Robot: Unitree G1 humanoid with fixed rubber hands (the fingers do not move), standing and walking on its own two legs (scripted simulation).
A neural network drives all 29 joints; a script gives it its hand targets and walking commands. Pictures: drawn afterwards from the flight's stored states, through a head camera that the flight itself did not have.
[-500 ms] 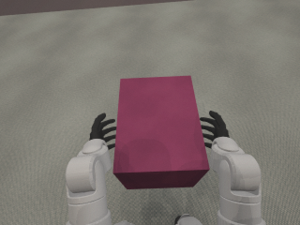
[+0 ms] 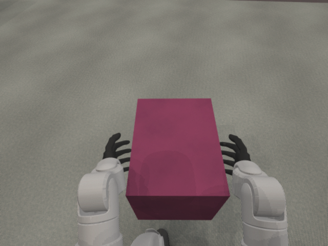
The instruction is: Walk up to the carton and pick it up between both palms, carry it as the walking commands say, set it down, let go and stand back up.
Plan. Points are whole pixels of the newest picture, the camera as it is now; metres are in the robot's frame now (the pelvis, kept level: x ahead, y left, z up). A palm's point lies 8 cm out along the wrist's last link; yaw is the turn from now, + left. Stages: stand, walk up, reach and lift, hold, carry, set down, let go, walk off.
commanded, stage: carry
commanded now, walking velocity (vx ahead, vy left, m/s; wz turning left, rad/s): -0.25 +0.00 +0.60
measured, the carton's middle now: (174, 159) +0.35 +0.03 -0.01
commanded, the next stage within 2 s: none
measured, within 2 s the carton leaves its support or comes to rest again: neither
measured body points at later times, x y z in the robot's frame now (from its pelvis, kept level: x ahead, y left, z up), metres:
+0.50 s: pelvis -0.21 +0.07 +0.01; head -0.17 +0.11 +0.46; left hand +0.05 +0.30 +0.08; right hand +0.11 +0.02 +0.07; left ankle -0.02 +0.14 -0.71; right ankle -0.19 -0.08 -0.69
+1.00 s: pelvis -0.42 +0.13 +0.03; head -0.37 +0.19 +0.48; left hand -0.20 +0.40 +0.09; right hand -0.09 +0.14 +0.09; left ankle -0.30 +0.19 -0.70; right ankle -0.38 -0.01 -0.66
